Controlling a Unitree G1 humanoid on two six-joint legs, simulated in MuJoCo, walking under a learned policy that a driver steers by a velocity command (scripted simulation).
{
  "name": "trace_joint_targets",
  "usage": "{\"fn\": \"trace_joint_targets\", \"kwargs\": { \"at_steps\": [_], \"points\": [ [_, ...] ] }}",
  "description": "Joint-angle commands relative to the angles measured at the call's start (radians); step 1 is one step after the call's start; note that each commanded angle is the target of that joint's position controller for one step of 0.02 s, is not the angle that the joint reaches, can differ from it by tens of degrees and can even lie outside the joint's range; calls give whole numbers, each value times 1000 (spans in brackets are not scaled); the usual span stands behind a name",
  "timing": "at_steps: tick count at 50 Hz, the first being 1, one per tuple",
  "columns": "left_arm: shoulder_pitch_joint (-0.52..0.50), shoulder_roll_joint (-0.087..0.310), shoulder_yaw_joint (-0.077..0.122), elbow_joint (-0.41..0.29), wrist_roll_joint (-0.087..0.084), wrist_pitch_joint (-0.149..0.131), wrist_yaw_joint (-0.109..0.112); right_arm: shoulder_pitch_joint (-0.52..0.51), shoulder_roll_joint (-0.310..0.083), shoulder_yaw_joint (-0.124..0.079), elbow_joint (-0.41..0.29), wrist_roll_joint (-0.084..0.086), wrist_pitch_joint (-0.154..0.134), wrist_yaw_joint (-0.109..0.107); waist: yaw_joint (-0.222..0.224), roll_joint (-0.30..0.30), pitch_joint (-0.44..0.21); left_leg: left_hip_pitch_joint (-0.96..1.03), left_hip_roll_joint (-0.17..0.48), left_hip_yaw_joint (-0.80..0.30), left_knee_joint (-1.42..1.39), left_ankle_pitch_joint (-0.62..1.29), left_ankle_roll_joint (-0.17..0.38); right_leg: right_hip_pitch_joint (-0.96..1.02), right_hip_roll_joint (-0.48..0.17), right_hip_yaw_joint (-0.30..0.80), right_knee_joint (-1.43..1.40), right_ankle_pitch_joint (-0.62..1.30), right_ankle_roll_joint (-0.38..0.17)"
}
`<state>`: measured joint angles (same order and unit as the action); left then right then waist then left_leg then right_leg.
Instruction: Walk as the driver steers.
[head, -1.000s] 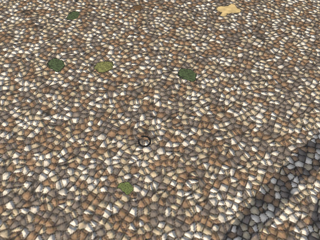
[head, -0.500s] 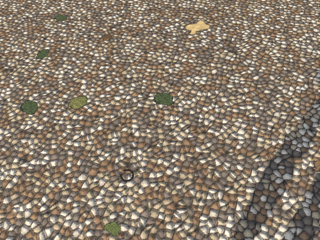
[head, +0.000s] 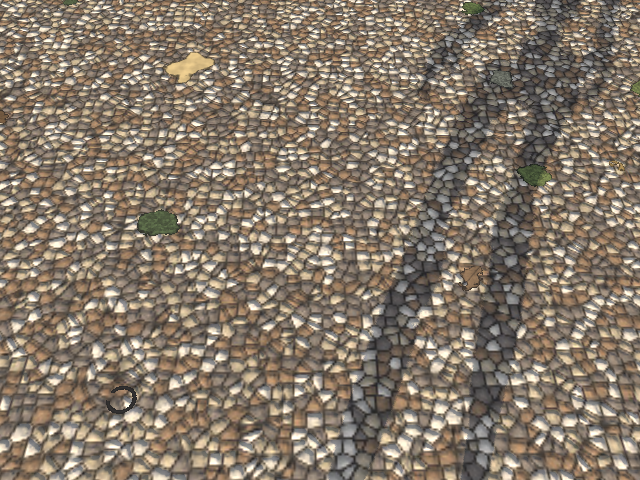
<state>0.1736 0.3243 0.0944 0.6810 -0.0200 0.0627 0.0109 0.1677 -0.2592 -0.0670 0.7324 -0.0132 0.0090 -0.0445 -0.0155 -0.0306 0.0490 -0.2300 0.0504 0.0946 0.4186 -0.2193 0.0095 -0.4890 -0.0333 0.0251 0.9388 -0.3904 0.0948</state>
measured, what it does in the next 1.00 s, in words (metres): steps on the spot: right foot, then left foot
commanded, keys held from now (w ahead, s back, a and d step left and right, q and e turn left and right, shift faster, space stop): e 0.10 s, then no key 0.10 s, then w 0.10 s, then no key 0.70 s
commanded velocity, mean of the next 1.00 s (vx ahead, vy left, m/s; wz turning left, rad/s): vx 0.05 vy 0.00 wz -0.20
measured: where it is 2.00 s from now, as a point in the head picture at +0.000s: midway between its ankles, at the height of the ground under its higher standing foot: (369, 457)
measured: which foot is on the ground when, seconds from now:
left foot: down 0.00-0.14, up 0.16-0.52, down 0.54-1.00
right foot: up 0.00-0.12, down 0.14-1.00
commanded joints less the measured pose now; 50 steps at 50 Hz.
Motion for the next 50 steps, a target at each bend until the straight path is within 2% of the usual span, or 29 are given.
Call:
{"fn": "trace_joint_targets", "kwargs": {
  "at_steps": [1, 3, 4, 5, 6, 7, 8, 9, 10, 11, 12, 13, 15, 17, 19, 21, 23, 25, 26, 27, 28, 29, 30, 31, 32, 34, 41, 50],
  "points": [
    [-56, 71, 10, -112, 0, -13, -16, -22, -219, -63, -65, 10, -5, 6, -23, 215, -123, 135, 254, -141, -95, 351, 211, 35, -4, -60, -134, -3, -18],
    [-39, 80, 16, -119, -1, -6, -25, -22, -227, -67, -61, 23, -6, 15, -14, 219, -118, 135, 270, -130, -64, 349, 195, 86, 6, -82, -233, 24, -46],
    [-16, 77, 19, -117, -1, -3, -30, -33, -228, -67, -60, 33, -6, 17, 5, 213, -118, 125, 268, -114, -31, 342, 173, 133, 14, -96, -319, 74, -68],
    [25, 75, 24, -104, 0, -2, -32, -41, -221, -66, -56, 45, -6, 19, 30, 201, -122, 98, 253, -83, 24, 311, 137, 211, 35, -114, -435, 161, -97],
    [65, 96, 34, -91, 5, -3, -24, 14, -187, -56, -31, 43, -9, 24, 36, 138, -132, 18, 215, -37, 116, 226, 74, 343, 46, -77, -539, 275, -131],
    [98, 191, 57, -100, 5, -7, -8, 37, -126, -36, -38, 5, -11, 32, 20, -102, -153, -197, 117, 58, 368, -68, -24, 524, -144, 191, -579, 603, -200],
    [80, 250, 56, -134, 30, -21, -5, -12, -102, -22, -90, -24, -14, 28, 24, -279, -154, -431, -13, 20, 595, -478, -88, 535, -378, 459, -550, 874, -405],
    [110, 198, 43, -125, 50, -45, -14, -74, -158, -38, -96, -1, -12, 20, 94, -169, -217, -418, -1, -108, 738, -477, -87, 475, -378, 435, -578, 790, -469],
    [68, 169, 29, -113, 49, -61, -15, -80, -174, -45, -91, 21, -6, 17, 63, -141, -167, -422, 16, -129, 770, -401, -74, 435, -309, 335, -583, 699, -416],
    [42, 146, 26, -99, 28, -66, -10, -47, -175, -49, -67, 19, -4, 17, 41, -102, -159, -436, 29, -131, 739, -311, -65, 432, -243, 283, -606, 458, -355],
    [34, 118, 15, -90, 9, -68, -6, -42, -185, -53, -56, 12, -2, 19, 38, -104, -140, -449, 38, -127, 708, -233, -61, 421, -216, 274, -638, 253, -324],
    [38, 103, 5, -84, 6, -70, -2, -37, -179, -51, -51, 12, -5, 27, 36, -115, -121, -438, 34, -118, 698, -153, -59, 395, -194, 273, -683, 88, -316],
    [51, 95, -2, -77, 19, -81, 3, -37, -162, -46, -46, 23, -21, 41, 36, -133, -86, -447, 26, -111, 632, -56, -54, 393, -186, 294, -755, -75, -314],
    [36, 85, -8, -74, 34, -92, 10, -75, -147, -38, -47, 19, -35, 40, 36, -102, -42, -427, 26, -123, 502, -14, -53, 394, -175, 250, -758, 88, -305],
    [13, 78, -12, -67, 38, -98, 13, -72, -107, -22, -37, 7, -44, 40, 26, -85, -56, -316, 27, -126, 351, 8, -63, 372, -154, 172, -718, 309, -296],
    [22, 92, -9, -52, 37, -96, 7, -66, -95, -13, -32, 4, -43, 44, 32, -96, -77, -203, 15, -107, 264, -5, -73, 336, -151, 139, -682, 438, -305],
    [40, 98, -9, -35, 31, -89, -4, -64, -112, -14, -33, 11, -38, 47, 39, -94, -76, -142, 3, -99, 216, -27, -69, 310, -162, 157, -657, 445, -315],
    [19, 81, -18, -26, 20, -82, -10, -43, -116, -13, -28, 11, -37, 48, 15, -76, -68, -62, -8, -93, 105, 33, -46, 284, -155, 176, -624, 388, -296],
    [19, 61, -26, -18, 17, -81, -12, -25, -116, -12, -21, 1, -39, 48, -4, -51, -70, 13, -8, -98, 2, 141, -32, 264, -131, 172, -600, 348, -263],
    [42, 35, -36, -8, 29, -86, -11, -10, -142, -16, -21, -8, -42, 42, -5, -13, -91, 105, 37, -154, -27, 305, -18, 240, -94, 159, -566, 303, -217],
    [82, 17, -41, -2, 54, -94, -11, 5, -198, -24, -31, -9, -42, 34, 26, 68, -131, 190, 121, -226, 10, 533, 11, 208, -26, 108, -499, 200, -167],
    [165, -7, -44, 9, 52, -94, -6, -28, -200, -22, -16, 0, -39, 32, 87, 186, -155, 189, 136, -235, 54, 465, 81, 194, 21, 60, -515, 127, -129],
    [123, 19, -46, 14, 50, -89, 0, -66, -141, -12, -28, 13, -35, 39, 49, 182, -135, 125, 97, -221, 43, 342, 88, 235, 25, 40, -509, 137, -105],
    [89, 48, -37, 12, 40, -81, 4, -74, -112, -3, -29, 10, -35, 43, 31, 156, -111, 99, 73, -204, 43, 298, 71, 229, 25, 37, -493, 157, -105],
    [79, 53, -34, 13, 33, -71, 9, -74, -112, 1, -26, 5, -38, 47, 27, 131, -111, 92, 58, -190, 56, 307, 59, 235, 19, 41, -480, 201, -111],
    [84, 49, -33, 7, 36, -56, 12, -61, -116, 3, -12, 8, -49, 53, 26, 107, -120, 90, 50, -178, 75, 346, 53, 258, 10, 52, -476, 273, -114],
    [94, 36, -29, 31, 30, -44, 18, -88, -110, 12, 22, 12, -46, 53, 25, 41, -119, 92, 37, -164, 101, 394, 59, 302, 1, 55, -469, 351, -101],
    [106, 37, -24, 73, 31, -41, 30, -114, -99, 15, 95, 13, -33, 49, 24, 30, -78, 77, 18, -154, 74, 287, 50, 310, -4, 50, -495, 307, -92]
  ]
}}
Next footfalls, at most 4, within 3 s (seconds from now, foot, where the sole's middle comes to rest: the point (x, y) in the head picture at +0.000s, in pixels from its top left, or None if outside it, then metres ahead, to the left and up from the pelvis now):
0.14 right None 0.03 -0.14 -0.78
0.54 left None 0.15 0.08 -0.78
1.64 left None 0.44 0.04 -0.78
2.18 right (427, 369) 0.69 -0.25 -0.78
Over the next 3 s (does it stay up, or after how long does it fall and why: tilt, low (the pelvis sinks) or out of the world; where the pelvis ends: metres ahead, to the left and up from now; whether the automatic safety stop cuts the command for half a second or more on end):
stays up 0.98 -0.10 0.00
